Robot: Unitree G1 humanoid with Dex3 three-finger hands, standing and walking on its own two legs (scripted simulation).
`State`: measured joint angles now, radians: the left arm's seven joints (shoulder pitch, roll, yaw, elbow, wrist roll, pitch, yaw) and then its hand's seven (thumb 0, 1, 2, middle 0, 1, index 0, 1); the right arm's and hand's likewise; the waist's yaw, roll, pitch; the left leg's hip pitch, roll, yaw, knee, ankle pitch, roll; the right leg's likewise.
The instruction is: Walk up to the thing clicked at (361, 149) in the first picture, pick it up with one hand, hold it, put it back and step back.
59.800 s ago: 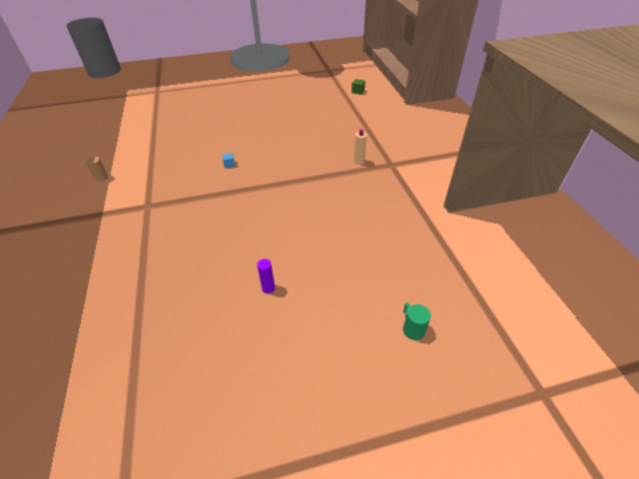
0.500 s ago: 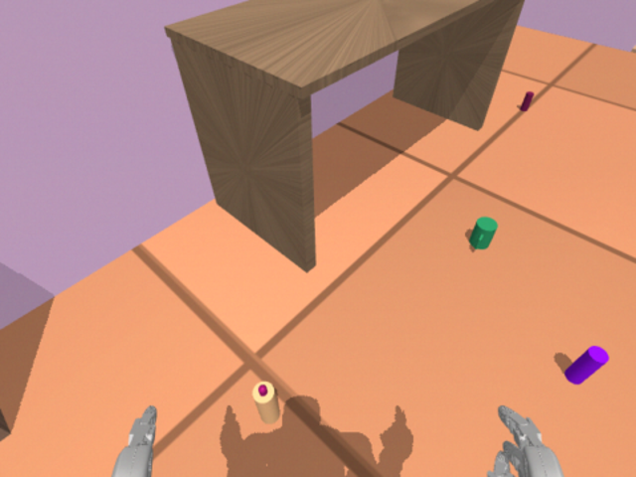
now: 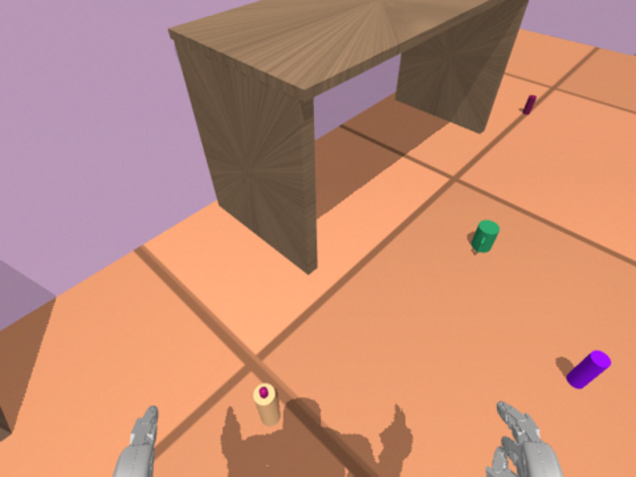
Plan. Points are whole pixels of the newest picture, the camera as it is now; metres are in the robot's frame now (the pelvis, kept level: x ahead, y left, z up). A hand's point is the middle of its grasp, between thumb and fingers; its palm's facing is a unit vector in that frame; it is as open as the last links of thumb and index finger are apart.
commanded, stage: home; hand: left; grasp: from the side
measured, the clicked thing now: (267, 403) +0.46 +0.17 -0.63
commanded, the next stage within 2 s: stand in 0.32 s
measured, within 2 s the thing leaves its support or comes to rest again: neither
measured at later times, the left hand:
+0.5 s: hand out of the picture +0.17 +0.18 -0.06, palm faces +0.11 -0.95 -0.28, open 17.2 cm
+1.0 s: hand out of the picture +0.16 +0.21 -0.09, palm faces -0.01 -0.94 -0.33, open 7.9 cm
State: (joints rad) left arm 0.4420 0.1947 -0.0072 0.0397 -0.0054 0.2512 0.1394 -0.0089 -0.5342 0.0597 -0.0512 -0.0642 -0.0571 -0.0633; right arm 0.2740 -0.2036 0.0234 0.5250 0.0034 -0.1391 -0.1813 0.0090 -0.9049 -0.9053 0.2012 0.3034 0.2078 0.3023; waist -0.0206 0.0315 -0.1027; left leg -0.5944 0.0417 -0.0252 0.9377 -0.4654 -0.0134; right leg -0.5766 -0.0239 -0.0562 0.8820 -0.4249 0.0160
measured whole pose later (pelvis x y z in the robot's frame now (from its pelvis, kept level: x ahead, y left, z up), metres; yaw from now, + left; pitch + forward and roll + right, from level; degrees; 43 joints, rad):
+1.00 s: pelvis +0.00 +0.00 +0.01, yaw +0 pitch +3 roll -1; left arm 0.27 0.27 -0.01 0.43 0.06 0.07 0.04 0.00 0.79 0.87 -0.20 -0.30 -0.20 -0.30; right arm 0.19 -0.26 0.01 0.72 -0.08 -0.05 -0.06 0.01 -0.90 -0.90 0.20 0.30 0.21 0.30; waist 0.01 0.00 -0.02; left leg -0.48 0.01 -0.01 0.87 -0.44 0.00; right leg -0.48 -0.05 -0.04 0.85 -0.42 0.02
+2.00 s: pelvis -0.02 +0.00 +0.05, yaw +1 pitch -4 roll +0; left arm 0.16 0.32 0.01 1.16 0.03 -0.01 0.01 0.01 0.90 0.90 -0.20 -0.30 -0.20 -0.31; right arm 0.16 -0.33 -0.02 1.14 -0.03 0.00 0.00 0.00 -0.91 -0.90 0.20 0.30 0.21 0.30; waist 0.01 0.02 0.06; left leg -0.14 0.00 -0.01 0.37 -0.17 -0.01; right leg -0.15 -0.05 -0.05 0.38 -0.17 0.02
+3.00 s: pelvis +0.01 -0.01 +0.05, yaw +1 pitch -2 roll +0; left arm 0.09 0.33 0.04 1.12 0.00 -0.01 0.00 0.01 0.90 0.89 -0.20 -0.30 -0.20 -0.30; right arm 0.09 -0.35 -0.02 1.12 -0.01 0.01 0.00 0.00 -0.91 -0.90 0.20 0.30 0.21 0.30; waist 0.00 0.02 0.07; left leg -0.14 0.03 -0.01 0.38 -0.21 -0.02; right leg -0.13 -0.02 -0.06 0.37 -0.20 0.00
